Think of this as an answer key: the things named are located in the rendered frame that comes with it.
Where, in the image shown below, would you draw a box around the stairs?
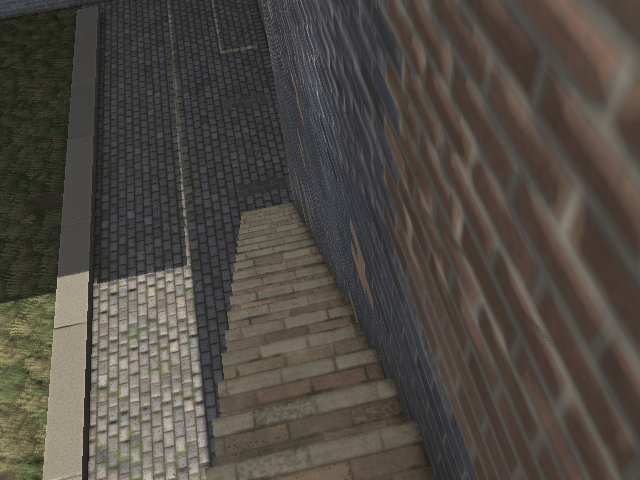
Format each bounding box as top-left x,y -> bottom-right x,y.
205,202 -> 450,480

